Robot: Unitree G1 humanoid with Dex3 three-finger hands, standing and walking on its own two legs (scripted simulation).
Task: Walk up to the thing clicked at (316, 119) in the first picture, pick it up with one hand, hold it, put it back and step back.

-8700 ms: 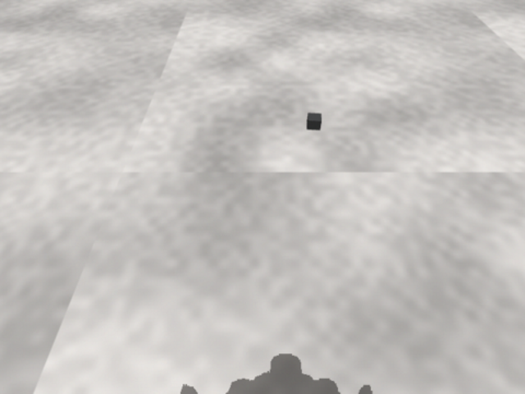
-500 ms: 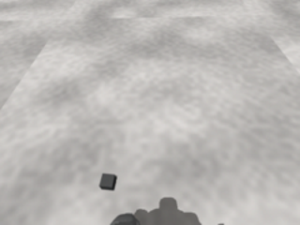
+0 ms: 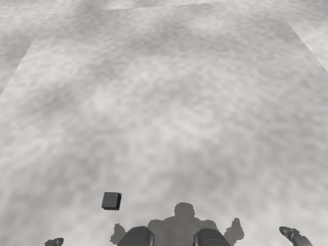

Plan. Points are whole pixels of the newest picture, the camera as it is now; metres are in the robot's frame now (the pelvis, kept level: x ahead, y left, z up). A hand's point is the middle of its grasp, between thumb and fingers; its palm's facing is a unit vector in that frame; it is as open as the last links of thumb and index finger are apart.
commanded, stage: walk up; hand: left
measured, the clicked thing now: (111, 201) +0.40 +0.36 -0.71
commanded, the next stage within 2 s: none
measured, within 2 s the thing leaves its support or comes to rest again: neither
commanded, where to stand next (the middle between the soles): +0.03 +0.04 m, yaw -1 degrees
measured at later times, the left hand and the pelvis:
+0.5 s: hand out of the picture +0.06 +0.26 -0.13, palm faces +0.01 -0.94 -0.34, open 7.4 cm; pelvis -0.01 +0.00 +0.03, yaw +1 degrees
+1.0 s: hand out of the picture +0.06 +0.31 -0.14, palm faces +0.01 -0.91 -0.41, open 7.4 cm; pelvis -0.07 +0.03 +0.00, yaw +2 degrees
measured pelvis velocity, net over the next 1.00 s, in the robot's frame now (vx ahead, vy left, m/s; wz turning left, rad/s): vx -0.07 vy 0.03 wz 0.04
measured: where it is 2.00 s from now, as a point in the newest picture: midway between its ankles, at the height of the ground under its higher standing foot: outside the picture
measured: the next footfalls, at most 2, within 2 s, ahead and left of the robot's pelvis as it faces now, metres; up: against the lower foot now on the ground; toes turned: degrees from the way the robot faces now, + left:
right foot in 1.38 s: +0.03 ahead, -0.15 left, +0.00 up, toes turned -4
left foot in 1.78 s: +0.05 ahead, +0.13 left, +0.00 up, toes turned -4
